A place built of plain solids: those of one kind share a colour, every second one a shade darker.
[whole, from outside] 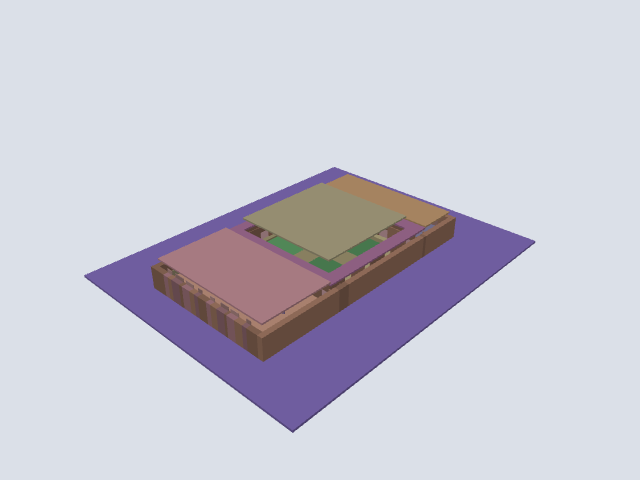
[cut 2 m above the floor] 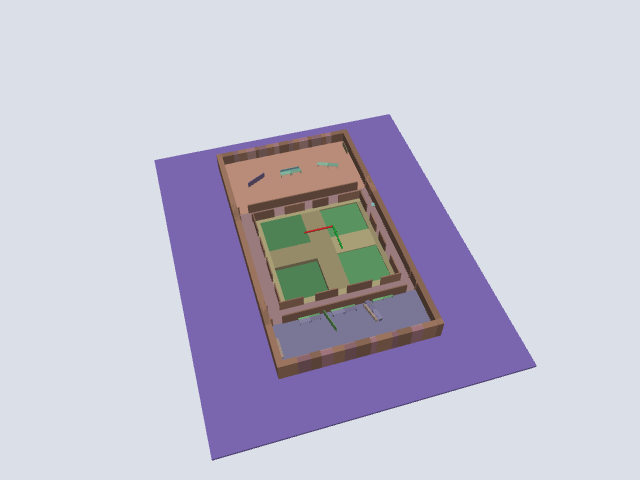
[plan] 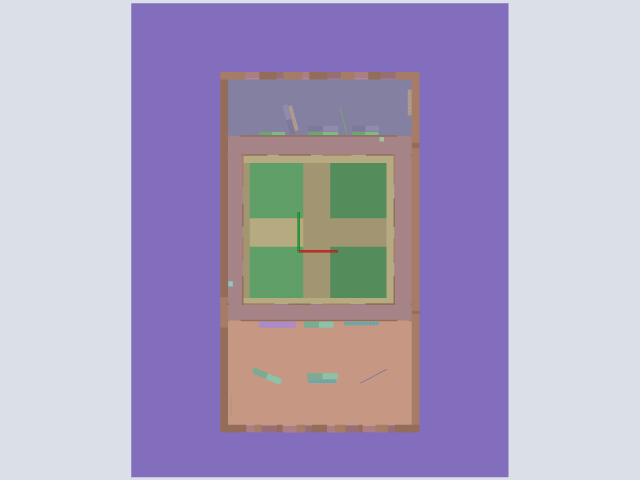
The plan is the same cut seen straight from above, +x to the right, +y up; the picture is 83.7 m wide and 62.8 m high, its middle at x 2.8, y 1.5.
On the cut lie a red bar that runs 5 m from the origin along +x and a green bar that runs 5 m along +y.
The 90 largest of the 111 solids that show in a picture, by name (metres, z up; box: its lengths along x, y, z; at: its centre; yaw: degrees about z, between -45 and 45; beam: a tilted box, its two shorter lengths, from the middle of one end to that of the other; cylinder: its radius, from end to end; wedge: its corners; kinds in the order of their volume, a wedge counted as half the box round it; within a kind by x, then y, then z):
{
 "ground_under_all_1": {"box": [49.36, 62.01, 0.4], "at": [2.78, 1.47, -1.67]},
 "wall_1": {"box": [1.0, 15.53, 4.12], "at": [-9.75, -15.9, 0.54]},
 "wall_2": {"box": [1.0, 3.95, 4.12], "at": [-9.75, -7.96, 0.54]},
 "wall_3": {"box": [1.0, 21.3, 4.12], "at": [-9.75, 2.86, 0.54]},
 "wall_4": {"box": [1.0, 4.3, 4.12], "at": [-9.75, 13.86, 0.54]},
 "wall_5": {"box": [1.0, 9.28, 4.12], "at": [-9.75, 18.85, 0.54]},
 "wall_6": {"box": [3.31, 1.0, 4.12], "at": [-8.59, 22.99, 0.54]},
 "wall_7": {"box": [3.39, 1.0, 4.12], "at": [-8.55, -23.17, 0.54]},
 "wall_8": {"box": [0.2, 3.78, 4.12], "at": [-7.29, -5.1, 0.54]},
 "wall_9": {"box": [0.2, 3.0, 4.12], "at": [-7.29, 0.23, 0.54]},
 "wall_10": {"box": [0.2, 3.0, 4.12], "at": [-7.29, 4.74, 0.54]},
 "wall_11": {"box": [0.2, 4.13, 4.12], "at": [-7.29, 10.65, 0.54]},
 "wall_12": {"box": [3.45, 0.2, 4.12], "at": [-5.82, 12.61, 0.54]},
 "wall_13": {"box": [3.3, 0.2, 4.12], "at": [-5.75, 12.61, 0.54]},
 "wall_14": {"box": [4.38, 0.2, 4.12], "at": [-5.36, -6.89, 0.54]},
 "wall_15": {"box": [0.93, 1.0, 4.12], "at": [-5.29, -23.17, 0.54]},
 "wall_16": {"box": [4.23, 0.2, 4.12], "at": [-5.28, -6.89, 0.54]},
 "wall_17": {"box": [2.24, 1.0, 4.12], "at": [-4.01, 22.99, 0.54]},
 "wall_18": {"box": [0.74, 1.0, 4.12], "at": [-2.46, -23.17, 0.54]},
 "wall_19": {"box": [2.5, 1.0, 4.12], "at": [-0.74, 22.99, 0.54]},
 "wall_20": {"box": [4.22, 0.2, 4.12], "at": [-0.48, 12.61, 0.54]},
 "wall_21": {"box": [2.95, 0.2, 4.12], "at": [0.15, -6.89, 0.54]},
 "wall_22": {"box": [1.16, 1.0, 4.12], "at": [0.29, -23.17, 0.54]},
 "wall_23": {"box": [2.34, 1.0, 4.12], "at": [2.58, 22.99, 0.54]},
 "wall_24": {"box": [20.52, 0.2, 4.12], "at": [2.69, -9.04, 0.54]},
 "wall_25": {"box": [20.52, 0.2, 4.12], "at": [2.69, 15.11, 0.54]},
 "wall_26": {"box": [1.94, 1.0, 4.12], "at": [2.75, -23.17, 0.54]},
 "wall_27": {"box": [3.67, 0.2, 4.12], "at": [4.97, -6.89, 0.54]},
 "wall_28": {"box": [3.75, 0.2, 4.12], "at": [5.0, 12.61, 0.54]},
 "wall_29": {"box": [3.75, 0.2, 4.12], "at": [5.0, 12.61, 0.54]},
 "wall_30": {"box": [1.41, 1.0, 4.12], "at": [5.42, -23.17, 0.54]},
 "wall_31": {"box": [1.77, 1.0, 4.12], "at": [6.43, 22.99, 0.54]},
 "wall_32": {"box": [0.53, 1.0, 4.12], "at": [8.09, -23.17, 0.54]},
 "wall_33": {"box": [1.6, 1.0, 4.12], "at": [9.91, 22.99, 0.54]},
 "wall_34": {"box": [3.9, 0.2, 4.12], "at": [10.66, -6.89, 0.54]},
 "wall_35": {"box": [3.78, 0.2, 4.12], "at": [10.72, 12.61, 0.54]},
 "wall_36": {"box": [4.05, 0.2, 4.12], "at": [10.73, -6.89, 0.54]},
 "wall_37": {"box": [3.92, 0.2, 4.12], "at": [10.79, 12.61, 0.54]},
 "wall_38": {"box": [1.63, 1.0, 4.12], "at": [10.87, -23.17, 0.54]},
 "wall_39": {"box": [0.2, 3.8, 4.12], "at": [12.51, -5.09, 0.54]},
 "wall_40": {"box": [0.2, 3.23, 4.12], "at": [12.51, 0.12, 0.54]},
 "wall_41": {"box": [0.2, 3.73, 4.12], "at": [12.51, 5.1, 0.54]},
 "wall_42": {"box": [0.2, 3.95, 4.12], "at": [12.51, 10.74, 0.54]},
 "wall_43": {"box": [3.22, 1.0, 4.12], "at": [14.2, -23.17, 0.54]},
 "wall_44": {"box": [3.09, 1.0, 4.12], "at": [14.26, 22.99, 0.54]},
 "wall_45": {"box": [1.0, 15.53, 4.12], "at": [15.31, -15.9, 0.54]},
 "wall_46": {"box": [1.0, 3.95, 4.12], "at": [15.31, -7.96, 0.54]},
 "wall_47": {"box": [1.0, 21.3, 4.12], "at": [15.31, 2.86, 0.54]},
 "wall_48": {"box": [1.0, 4.3, 4.12], "at": [15.31, 13.86, 0.54]},
 "wall_49": {"box": [1.0, 9.28, 4.12], "at": [15.31, 18.85, 0.54]},
 "floor_refectory_1": {"box": [24.25, 13.73, 1.52], "at": [2.78, -15.9, -0.76]},
 "floor_corr_1": {"box": [2.05, 19.5, 1.52], "at": [-8.32, 2.86, -0.76]},
 "floor_corr_2": {"box": [24.25, 2.15, 1.52], "at": [2.78, -7.96, -0.76]},
 "floor_corr_3": {"box": [24.25, 2.5, 1.52], "at": [2.78, 13.86, -0.76]},
 "floor_corr_4": {"box": [2.4, 19.5, 1.52], "at": [13.71, 2.86, -0.76]},
 "floor_gang_1": {"box": [0.9, 17.65, 1.52], "at": [-6.84, 2.73, -0.76]},
 "floor_gang_2": {"box": [7.0, 3.75, 1.52], "at": [-2.9, 2.48, -0.76]},
 "floor_gang_3": {"box": [3.55, 17.65, 1.52], "at": [2.38, 2.73, -0.76]},
 "floor_gang_4": {"box": [19.8, 0.8, 1.52], "at": [2.6, -6.49, -0.76]},
 "floor_gang_5": {"box": [19.8, 1.05, 1.52], "at": [2.6, 12.09, -0.76]},
 "floor_gang_6": {"box": [7.35, 3.75, 1.52], "at": [7.83, 2.48, -0.76]},
 "floor_gang_7": {"box": [1.0, 17.65, 1.52], "at": [12.01, 2.73, -0.76]},
 "floor_breakhall_1": {"box": [24.25, 7.48, 1.52], "at": [2.78, 18.85, -0.76]},
 "step_tier_1": {"box": [7.0, 6.7, 1.25], "at": [-2.9, -2.74, -0.9]},
 "step_tier_2": {"box": [7.0, 7.2, 1.35], "at": [-2.9, 7.96, -0.84]},
 "step_tier_3": {"box": [7.35, 6.7, 1.52], "at": [7.83, -2.74, -0.76]},
 "step_tier_4": {"box": [7.35, 7.2, 0.73], "at": [7.83, 7.96, -1.16]},
 "ceil_hall_1": {"box": [19.8, 19.5, 0.3], "at": [2.6, 2.86, 5.75]},
 "ceil_refectory_1": {"box": [24.25, 13.73, 0.3], "at": [2.78, -15.9, 3.95]},
 "wall_mass_1": {"box": [1.1, 0.85, 4.12], "at": [-6.3, -23.24, 0.54]},
 "wall_mass_2": {"box": [1.8, 0.85, 4.12], "at": [-6.04, 23.06, 0.54]},
 "wall_mass_3": {"box": [2.0, 0.85, 4.12], "at": [-3.83, -23.24, 0.54]},
 "wall_mass_4": {"box": [0.9, 0.85, 4.12], "at": [-2.44, 23.06, 0.54]},
 "wall_mass_5": {"box": [1.8, 0.85, 4.12], "at": [-1.19, -23.24, 0.54]},
 "wall_mass_6": {"box": [0.9, 0.85, 4.12], "at": [0.95, 23.06, 0.54]},
 "wall_mass_7": {"box": [0.9, 0.85, 4.12], "at": [1.32, -23.24, 0.54]},
 "wall_mass_8": {"box": [1.0, 0.85, 4.12], "at": [4.21, -23.24, 0.54]},
 "wall_mass_9": {"box": [1.8, 0.85, 4.12], "at": [4.64, 23.06, 0.54]},
 "wall_mass_10": {"box": [1.7, 0.85, 4.12], "at": [6.97, -23.24, 0.54]},
 "wall_mass_11": {"box": [1.8, 0.85, 4.12], "at": [8.21, 23.06, 0.54]},
 "wall_mass_12": {"box": [1.7, 0.85, 4.12], "at": [9.21, -23.24, 0.54]},
 "wall_mass_13": {"box": [2.0, 0.85, 4.12], "at": [11.71, 23.06, 0.54]},
 "wall_mass_14": {"box": [0.9, 0.85, 4.12], "at": [12.13, -23.24, 0.54]},
 "ceil_corr_1": {"box": [2.05, 19.5, 0.3], "at": [-8.32, 2.86, 3.4]},
 "ceil_corr_2": {"box": [24.25, 2.15, 0.3], "at": [2.78, -7.96, 3.4]},
 "ceil_corr_3": {"box": [24.25, 2.5, 0.3], "at": [2.78, 13.86, 3.4]},
 "ceil_corr_4": {"box": [2.4, 19.5, 0.3], "at": [13.71, 2.86, 3.4]},
 "ceil_breakhall_1": {"box": [24.25, 7.48, 0.3], "at": [2.78, 18.85, 3.65]},
 "rail_bars_ref_1": {"box": [3.9, 0.12, 2.62], "at": [9.81, -16.32, -0.21], "yaw": 28.0},
 "rail_bars_1": {"box": [0.12, 3.8, 2.57], "at": [5.87, 17.1, -0.23], "yaw": 14.0}
}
